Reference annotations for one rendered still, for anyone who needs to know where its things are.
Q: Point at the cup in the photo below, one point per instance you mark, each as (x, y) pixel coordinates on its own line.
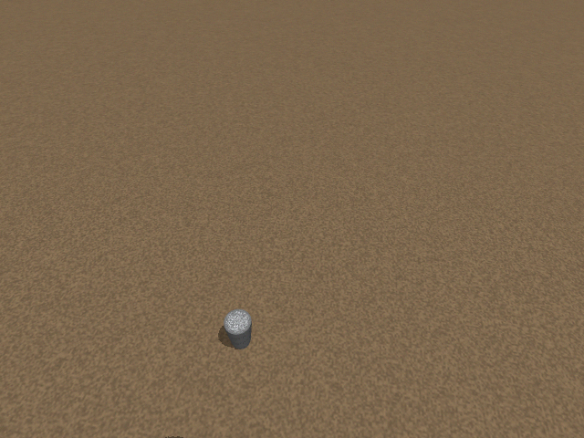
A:
(237, 324)

